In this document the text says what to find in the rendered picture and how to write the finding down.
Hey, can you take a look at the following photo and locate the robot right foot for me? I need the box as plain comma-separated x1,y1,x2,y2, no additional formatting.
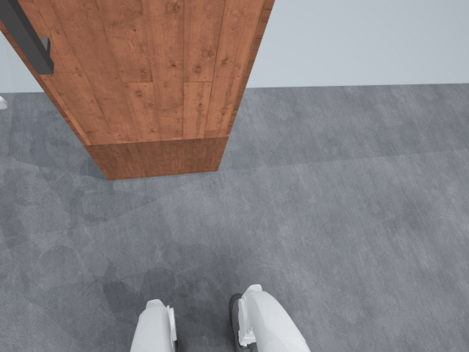
229,294,253,352

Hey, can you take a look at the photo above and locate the left robot thigh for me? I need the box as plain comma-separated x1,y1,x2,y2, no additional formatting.
130,305,177,352

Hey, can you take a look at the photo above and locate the handle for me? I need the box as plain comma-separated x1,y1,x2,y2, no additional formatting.
0,0,54,75

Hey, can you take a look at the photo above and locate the cupboard door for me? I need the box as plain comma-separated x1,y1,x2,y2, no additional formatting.
18,0,267,145

